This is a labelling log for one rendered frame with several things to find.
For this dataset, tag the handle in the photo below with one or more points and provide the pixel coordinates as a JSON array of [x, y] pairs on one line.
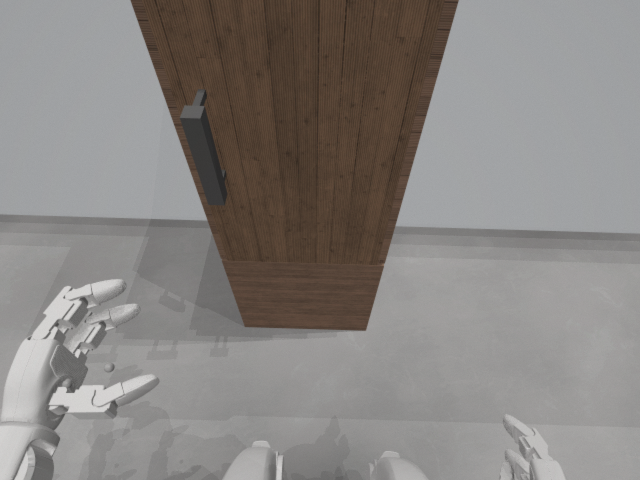
[[200, 140]]

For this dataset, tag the left robot thigh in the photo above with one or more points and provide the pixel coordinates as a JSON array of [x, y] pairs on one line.
[[256, 463]]

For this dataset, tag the right robot hand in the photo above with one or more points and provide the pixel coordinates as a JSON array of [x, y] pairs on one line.
[[534, 450]]

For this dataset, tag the left robot hand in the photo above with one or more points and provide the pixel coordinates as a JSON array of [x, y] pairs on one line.
[[33, 390]]

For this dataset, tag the robot left forearm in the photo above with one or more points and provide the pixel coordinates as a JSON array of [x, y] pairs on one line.
[[26, 451]]

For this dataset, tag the cupboard door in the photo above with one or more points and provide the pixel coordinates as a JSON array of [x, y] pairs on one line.
[[311, 104]]

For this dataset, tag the robot thigh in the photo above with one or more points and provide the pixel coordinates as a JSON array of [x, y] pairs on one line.
[[392, 468], [256, 463]]

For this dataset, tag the right robot thigh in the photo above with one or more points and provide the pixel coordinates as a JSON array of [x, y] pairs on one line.
[[392, 468]]

